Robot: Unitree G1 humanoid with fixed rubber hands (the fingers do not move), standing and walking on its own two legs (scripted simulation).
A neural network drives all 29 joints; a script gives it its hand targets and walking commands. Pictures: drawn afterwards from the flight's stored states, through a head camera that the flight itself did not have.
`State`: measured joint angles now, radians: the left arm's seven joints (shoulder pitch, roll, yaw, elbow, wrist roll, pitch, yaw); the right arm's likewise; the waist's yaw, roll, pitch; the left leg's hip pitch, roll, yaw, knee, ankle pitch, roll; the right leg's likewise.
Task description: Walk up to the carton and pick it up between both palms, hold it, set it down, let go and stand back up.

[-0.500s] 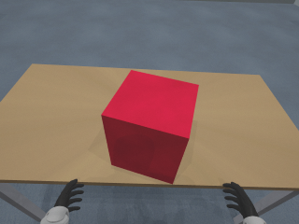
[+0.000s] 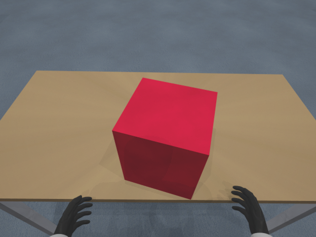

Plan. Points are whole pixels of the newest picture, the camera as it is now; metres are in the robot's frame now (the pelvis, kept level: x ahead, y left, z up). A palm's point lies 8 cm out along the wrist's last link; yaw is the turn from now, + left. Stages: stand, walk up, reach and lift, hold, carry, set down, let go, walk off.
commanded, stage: reach and lift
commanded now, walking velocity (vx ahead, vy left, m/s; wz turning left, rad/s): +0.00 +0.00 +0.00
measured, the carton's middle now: (167, 139) +0.37 +0.02 +0.02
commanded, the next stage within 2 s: none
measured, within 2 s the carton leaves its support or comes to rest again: neither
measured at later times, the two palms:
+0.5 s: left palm (58, 224) +0.14 +0.26 -0.01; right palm out of the picture +0.13 -0.16 +0.00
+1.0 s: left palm (64, 190) +0.20 +0.25 +0.03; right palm (246, 206) +0.19 -0.16 +0.03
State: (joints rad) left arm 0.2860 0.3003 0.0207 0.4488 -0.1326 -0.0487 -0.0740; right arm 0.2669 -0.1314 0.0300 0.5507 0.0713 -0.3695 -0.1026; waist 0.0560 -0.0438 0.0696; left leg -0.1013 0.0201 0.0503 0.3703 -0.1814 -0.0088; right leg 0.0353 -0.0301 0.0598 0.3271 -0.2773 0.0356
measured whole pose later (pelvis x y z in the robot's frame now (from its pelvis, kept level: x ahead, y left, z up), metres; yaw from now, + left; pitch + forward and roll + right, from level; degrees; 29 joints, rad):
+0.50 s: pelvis -0.03 +0.01 +0.00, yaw -1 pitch -9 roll +0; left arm 0.31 0.36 0.01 0.18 -0.20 -0.08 -0.15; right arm 0.47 0.03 0.08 0.14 0.06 -0.21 -0.25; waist 0.08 -0.06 0.11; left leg -0.08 0.03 0.06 0.42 -0.18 0.00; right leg 0.04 -0.03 0.07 0.38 -0.27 0.04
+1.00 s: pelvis +0.00 +0.02 +0.00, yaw -1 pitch -6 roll +0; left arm 0.25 0.38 -0.02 0.02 -0.28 0.02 -0.10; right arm 0.35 -0.02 0.05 -0.03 0.13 0.00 -0.26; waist 0.06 -0.03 0.10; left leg -0.10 0.02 0.08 0.41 -0.21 0.01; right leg 0.05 -0.04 0.07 0.32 -0.26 0.06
